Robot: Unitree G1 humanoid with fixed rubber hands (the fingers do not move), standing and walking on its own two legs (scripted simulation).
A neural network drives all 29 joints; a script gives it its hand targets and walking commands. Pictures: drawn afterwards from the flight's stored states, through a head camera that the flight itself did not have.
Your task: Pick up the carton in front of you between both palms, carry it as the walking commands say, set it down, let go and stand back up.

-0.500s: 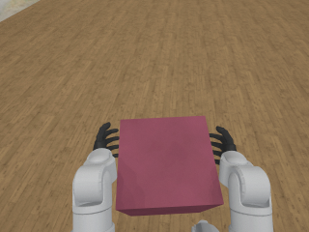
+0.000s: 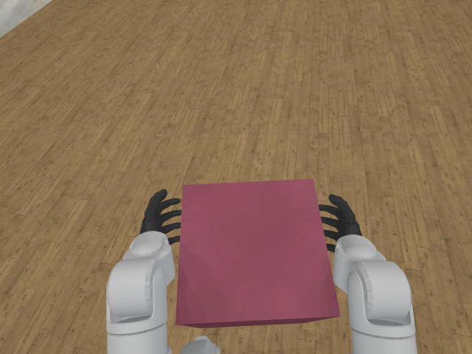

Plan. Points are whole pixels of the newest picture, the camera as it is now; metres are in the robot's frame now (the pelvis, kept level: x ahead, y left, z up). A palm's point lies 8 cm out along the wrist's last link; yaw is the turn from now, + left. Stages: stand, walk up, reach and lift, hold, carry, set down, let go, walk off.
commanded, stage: carry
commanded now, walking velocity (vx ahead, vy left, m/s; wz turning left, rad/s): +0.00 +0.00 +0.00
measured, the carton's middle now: (250, 262) +0.28 +0.01 -0.03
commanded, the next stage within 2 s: hold in 1.90 s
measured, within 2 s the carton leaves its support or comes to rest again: neither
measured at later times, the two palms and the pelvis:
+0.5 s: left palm (170, 124) +0.52 +0.16 +0.10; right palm (316, 126) +0.50 -0.13 +0.09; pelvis +0.24 +0.02 -0.01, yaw -2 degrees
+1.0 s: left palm (180, 117) +0.56 +0.14 +0.09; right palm (317, 118) +0.54 -0.14 +0.08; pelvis +0.28 +0.00 -0.02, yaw -1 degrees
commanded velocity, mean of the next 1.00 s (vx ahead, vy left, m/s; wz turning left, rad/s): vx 0.00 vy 0.00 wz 0.00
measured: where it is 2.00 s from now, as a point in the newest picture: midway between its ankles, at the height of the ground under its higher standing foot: (262, 346)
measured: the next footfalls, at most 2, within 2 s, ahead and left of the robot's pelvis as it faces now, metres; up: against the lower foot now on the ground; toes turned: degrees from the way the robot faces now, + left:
left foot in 0.16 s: +0.29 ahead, +0.11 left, +0.00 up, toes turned -10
right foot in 0.44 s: +0.28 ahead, -0.11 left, +0.00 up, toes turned -1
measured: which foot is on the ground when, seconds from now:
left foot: up 0.00-0.14, down 0.16-1.00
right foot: down 0.00-0.16, up 0.18-0.42, down 0.44-1.00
